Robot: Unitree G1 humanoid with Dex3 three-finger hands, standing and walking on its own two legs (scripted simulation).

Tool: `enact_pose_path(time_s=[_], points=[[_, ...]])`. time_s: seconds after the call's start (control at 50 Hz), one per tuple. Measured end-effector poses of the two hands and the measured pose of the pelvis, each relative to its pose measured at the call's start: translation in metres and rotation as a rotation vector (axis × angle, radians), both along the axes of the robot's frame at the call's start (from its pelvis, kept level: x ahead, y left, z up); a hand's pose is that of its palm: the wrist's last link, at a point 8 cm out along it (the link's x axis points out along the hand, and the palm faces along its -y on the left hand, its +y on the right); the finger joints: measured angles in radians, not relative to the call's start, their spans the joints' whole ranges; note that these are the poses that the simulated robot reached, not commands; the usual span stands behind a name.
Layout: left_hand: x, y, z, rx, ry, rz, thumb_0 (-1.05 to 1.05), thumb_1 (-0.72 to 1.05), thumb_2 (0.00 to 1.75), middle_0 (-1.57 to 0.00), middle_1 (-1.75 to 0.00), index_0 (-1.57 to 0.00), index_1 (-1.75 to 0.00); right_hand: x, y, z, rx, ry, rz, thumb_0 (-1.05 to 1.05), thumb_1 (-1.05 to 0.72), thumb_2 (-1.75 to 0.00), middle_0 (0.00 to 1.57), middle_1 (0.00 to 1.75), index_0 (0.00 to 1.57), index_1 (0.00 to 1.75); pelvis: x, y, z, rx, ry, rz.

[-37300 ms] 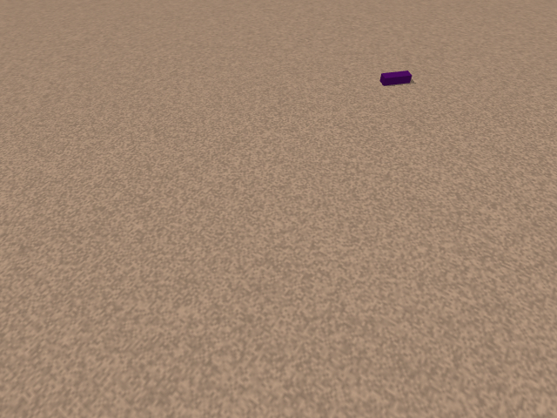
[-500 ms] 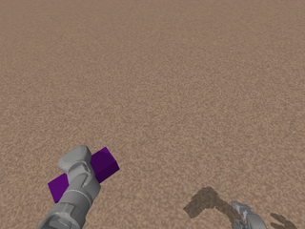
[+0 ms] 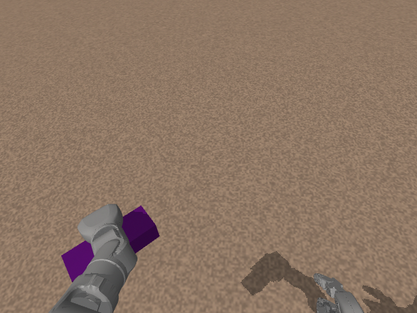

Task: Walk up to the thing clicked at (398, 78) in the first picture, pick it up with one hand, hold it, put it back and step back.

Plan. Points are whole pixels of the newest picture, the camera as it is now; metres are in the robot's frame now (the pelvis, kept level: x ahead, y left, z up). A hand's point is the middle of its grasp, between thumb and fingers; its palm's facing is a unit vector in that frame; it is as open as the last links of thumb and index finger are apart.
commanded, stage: crouch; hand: left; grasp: from above
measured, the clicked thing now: (113, 245) +0.30 +0.24 -0.10
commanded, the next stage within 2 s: lower in 1.62 s
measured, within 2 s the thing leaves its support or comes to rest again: neither
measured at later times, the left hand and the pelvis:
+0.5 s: hand (137, 255) +0.35 +0.24 -0.31, palm faces -0.32 -0.23 -0.92, open 9.7 cm; pelvis -0.05 +0.01 -0.18, yaw -1 degrees
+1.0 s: hand (145, 269) +0.36 +0.26 -0.49, palm faces -0.37 -0.24 -0.90, open 9.7 cm; pelvis -0.07 +0.01 -0.32, yaw -2 degrees
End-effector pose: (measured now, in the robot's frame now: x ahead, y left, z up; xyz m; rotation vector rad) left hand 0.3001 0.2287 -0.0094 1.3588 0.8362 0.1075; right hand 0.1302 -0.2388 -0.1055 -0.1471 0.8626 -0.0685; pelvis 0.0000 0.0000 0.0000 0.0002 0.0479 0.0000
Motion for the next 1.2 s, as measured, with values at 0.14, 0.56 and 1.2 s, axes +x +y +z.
enact_pose_path(time_s=[0.14,0.56,1.2], points=[[-0.004,0.001,-0.049,0.009,0.06,-0.022,-0.01,0.13,0.33,-0.75,-0.42,-0.72,-0.42,-0.031,-0.011,-0.013,-0.043,0.091,-0.022,0.01,-0.87,-0.89,0.2,0.3,0.2,0.3,-0.009,0.0,-0.012,-0.004,0.077,0.0],[0.054,0.017,-0.273,0.031,-0.056,0.061,0.0,0.09,0.38,-0.76,-0.44,-0.74,-0.44,-0.147,-0.009,-0.213,-0.083,0.42,-0.088,0.01,-0.88,-0.89,0.2,0.3,0.2,0.3,-0.057,0.011,-0.199,-0.042,0.52,-0.011],[0.07,0.048,-0.451,0.015,-0.063,-0.002,0.0,0.07,0.4,-0.76,-0.47,-0.74,-0.45,-0.169,-0.033,-0.357,-0.163,0.498,0.034,0.01,-0.89,-0.89,0.2,0.3,0.2,0.3,-0.078,0.009,-0.357,-0.069,0.593,-0.008]])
